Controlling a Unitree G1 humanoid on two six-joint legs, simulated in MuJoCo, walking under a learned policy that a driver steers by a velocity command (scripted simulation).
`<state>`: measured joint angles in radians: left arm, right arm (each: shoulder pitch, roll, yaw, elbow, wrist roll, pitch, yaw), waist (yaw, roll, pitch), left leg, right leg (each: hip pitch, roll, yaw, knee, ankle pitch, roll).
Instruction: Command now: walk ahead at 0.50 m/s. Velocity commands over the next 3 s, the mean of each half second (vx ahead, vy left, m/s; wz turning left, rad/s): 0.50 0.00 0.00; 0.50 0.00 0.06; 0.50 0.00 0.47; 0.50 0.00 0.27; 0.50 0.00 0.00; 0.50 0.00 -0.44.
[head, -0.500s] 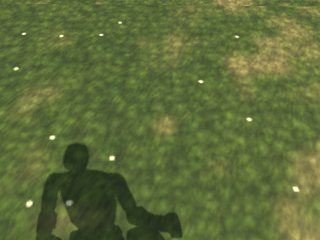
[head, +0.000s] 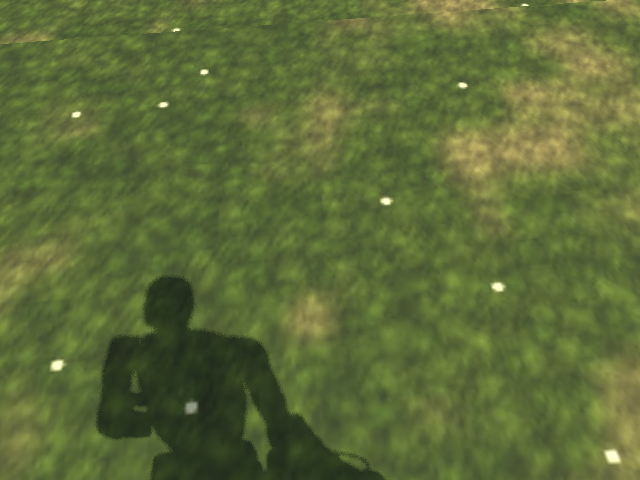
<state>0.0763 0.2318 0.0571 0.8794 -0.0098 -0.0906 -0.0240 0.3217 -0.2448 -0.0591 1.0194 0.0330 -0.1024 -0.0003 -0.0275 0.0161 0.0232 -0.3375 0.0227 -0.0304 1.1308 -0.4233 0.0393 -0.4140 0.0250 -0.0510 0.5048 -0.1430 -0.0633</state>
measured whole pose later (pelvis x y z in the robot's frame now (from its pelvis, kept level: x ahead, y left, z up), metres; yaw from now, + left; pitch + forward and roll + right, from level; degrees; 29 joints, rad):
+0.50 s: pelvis +0.27 +0.04 -0.01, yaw +0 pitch +2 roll -1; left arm 0.39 0.25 0.06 1.05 -0.01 -0.06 0.01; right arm -0.03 -0.23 -0.06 0.85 0.01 -0.11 0.03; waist 0.07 0.00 0.04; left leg -0.49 0.01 0.05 0.54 -0.08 0.05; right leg -0.04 -0.01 -0.01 0.64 -0.49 -0.01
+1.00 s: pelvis +0.54 +0.02 +0.00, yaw +2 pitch +2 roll +2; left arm -0.03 0.23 0.05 0.86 -0.02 -0.10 -0.03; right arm 0.40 -0.25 -0.06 1.03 0.02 -0.06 -0.01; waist -0.08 -0.03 0.01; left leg 0.04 -0.02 0.01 0.31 -0.39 0.00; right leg -0.51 -0.05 0.00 0.48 -0.02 -0.04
